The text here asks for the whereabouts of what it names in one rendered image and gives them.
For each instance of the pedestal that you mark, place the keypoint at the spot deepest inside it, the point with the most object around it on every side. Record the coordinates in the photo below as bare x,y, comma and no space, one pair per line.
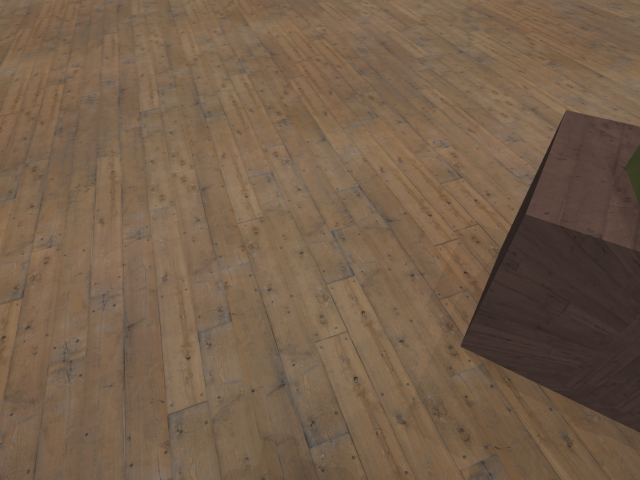
561,306

